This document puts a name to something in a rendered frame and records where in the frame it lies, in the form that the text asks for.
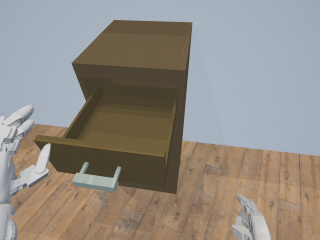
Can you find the robot left hand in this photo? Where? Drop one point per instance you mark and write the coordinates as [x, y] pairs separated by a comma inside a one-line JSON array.
[[12, 130]]

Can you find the robot right hand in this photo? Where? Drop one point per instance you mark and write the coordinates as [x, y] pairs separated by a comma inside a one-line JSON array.
[[255, 227]]

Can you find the robot left forearm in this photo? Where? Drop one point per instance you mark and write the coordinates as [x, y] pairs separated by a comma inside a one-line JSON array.
[[8, 228]]

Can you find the drawer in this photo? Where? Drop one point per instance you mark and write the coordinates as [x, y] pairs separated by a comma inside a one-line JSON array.
[[120, 125]]

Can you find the cabinet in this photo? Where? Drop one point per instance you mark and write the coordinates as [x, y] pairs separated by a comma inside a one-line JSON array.
[[143, 53]]

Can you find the handle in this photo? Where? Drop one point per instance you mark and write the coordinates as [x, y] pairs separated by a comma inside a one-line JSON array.
[[96, 182]]

